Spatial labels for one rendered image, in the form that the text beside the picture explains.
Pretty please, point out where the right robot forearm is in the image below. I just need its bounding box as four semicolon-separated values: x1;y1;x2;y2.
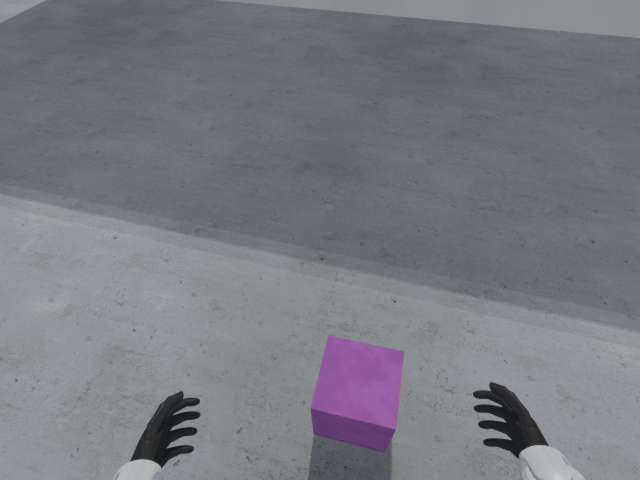
519;445;585;480

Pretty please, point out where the robot right hand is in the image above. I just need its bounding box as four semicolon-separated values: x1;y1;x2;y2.
473;382;549;459

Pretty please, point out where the left robot forearm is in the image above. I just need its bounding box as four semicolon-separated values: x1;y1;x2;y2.
112;459;163;480

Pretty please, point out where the carton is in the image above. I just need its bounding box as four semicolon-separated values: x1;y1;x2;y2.
311;335;404;453

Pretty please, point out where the robot left hand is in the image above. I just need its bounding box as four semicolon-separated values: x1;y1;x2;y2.
130;391;200;468

